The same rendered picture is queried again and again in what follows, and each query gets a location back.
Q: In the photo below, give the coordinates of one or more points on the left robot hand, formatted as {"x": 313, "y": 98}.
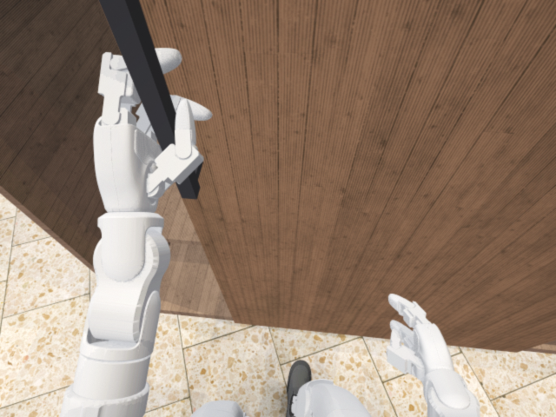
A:
{"x": 124, "y": 149}

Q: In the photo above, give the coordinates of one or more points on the robot left forearm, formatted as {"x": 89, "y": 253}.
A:
{"x": 120, "y": 328}

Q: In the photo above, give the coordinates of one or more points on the handle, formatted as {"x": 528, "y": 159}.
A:
{"x": 130, "y": 30}

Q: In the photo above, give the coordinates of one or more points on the right robot foot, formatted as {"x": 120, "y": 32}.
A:
{"x": 299, "y": 374}

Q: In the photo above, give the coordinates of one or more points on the robot right forearm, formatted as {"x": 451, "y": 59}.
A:
{"x": 446, "y": 395}

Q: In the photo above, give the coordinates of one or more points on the right robot thigh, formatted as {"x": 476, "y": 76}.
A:
{"x": 327, "y": 400}

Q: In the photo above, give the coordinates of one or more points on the right robot hand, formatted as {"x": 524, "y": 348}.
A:
{"x": 424, "y": 348}

